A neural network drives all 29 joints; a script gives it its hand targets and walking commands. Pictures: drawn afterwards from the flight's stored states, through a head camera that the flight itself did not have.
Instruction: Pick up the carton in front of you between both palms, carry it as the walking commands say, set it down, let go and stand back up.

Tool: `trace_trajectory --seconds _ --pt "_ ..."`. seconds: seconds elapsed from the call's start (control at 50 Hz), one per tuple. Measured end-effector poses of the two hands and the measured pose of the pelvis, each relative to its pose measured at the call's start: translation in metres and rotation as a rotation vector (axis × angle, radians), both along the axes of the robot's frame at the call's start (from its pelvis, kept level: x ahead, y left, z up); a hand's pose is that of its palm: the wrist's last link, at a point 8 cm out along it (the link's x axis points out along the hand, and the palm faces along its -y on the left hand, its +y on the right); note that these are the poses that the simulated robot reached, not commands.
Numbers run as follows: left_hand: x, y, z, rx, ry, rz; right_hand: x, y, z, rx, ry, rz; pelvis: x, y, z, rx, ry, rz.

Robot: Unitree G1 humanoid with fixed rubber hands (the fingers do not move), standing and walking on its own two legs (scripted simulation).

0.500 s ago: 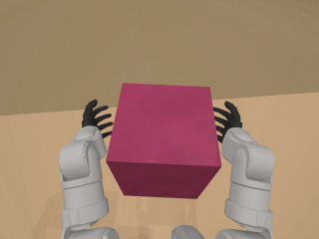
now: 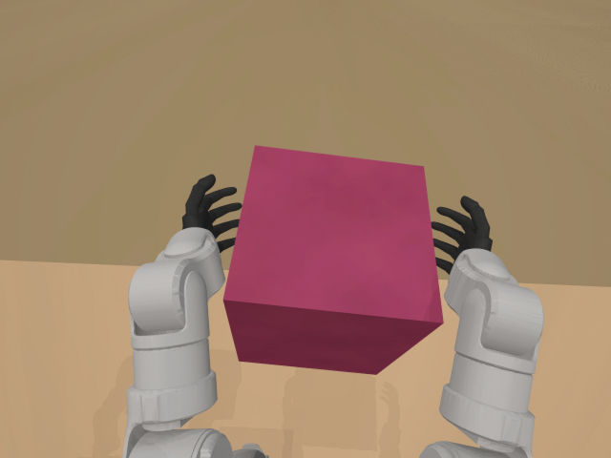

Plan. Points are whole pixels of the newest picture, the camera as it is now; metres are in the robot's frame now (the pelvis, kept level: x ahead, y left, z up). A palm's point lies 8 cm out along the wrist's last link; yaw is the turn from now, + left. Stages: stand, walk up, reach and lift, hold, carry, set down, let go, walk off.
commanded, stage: carry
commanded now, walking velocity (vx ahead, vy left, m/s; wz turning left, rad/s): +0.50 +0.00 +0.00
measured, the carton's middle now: (322, 273) +0.36 +0.02 +0.06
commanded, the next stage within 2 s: none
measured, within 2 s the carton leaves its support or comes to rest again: neither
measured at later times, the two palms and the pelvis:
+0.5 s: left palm (241, 91) +0.61 +0.17 +0.19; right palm (427, 107) +0.64 -0.13 +0.17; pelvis +0.30 -0.01 +0.04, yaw +1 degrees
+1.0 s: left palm (278, 8) +0.93 +0.16 +0.22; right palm out of the picture +0.93 -0.12 +0.26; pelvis +0.58 +0.04 +0.09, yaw -1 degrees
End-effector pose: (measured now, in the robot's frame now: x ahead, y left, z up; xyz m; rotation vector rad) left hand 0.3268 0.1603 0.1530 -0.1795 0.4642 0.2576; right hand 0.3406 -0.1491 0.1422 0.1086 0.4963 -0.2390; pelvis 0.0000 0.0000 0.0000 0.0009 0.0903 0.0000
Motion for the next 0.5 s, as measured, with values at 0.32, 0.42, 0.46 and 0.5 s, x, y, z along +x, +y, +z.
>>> trace_trajectory --seconds 0.32,0.42,0.46,0.5 --pt "0.199 -0.008 0.008 0.017 0.067 -0.06 0.167 -0.006 0.037 0.048 -0.009 -0.051 0.183 0.018 0.033 0.003 -0.006 -0.004" --pt "0.256 0.002 0.028 0.043 0.018 -0.015 0.251 0.005 0.043 0.022 -0.054 0.043 0.253 0.002 0.026 -0.043 -0.017 0.017" --pt "0.273 0.005 0.031 0.025 0.028 0.004 0.279 0.01 0.036 -0.039 0.01 0.068 0.275 -0.004 0.031 -0.036 -0.016 0.022" --pt "0.287 0.013 0.035 0.022 0.039 0.055 0.301 0.018 0.027 -0.062 0.094 0.088 0.296 -0.007 0.04 -0.025 -0.011 0.016"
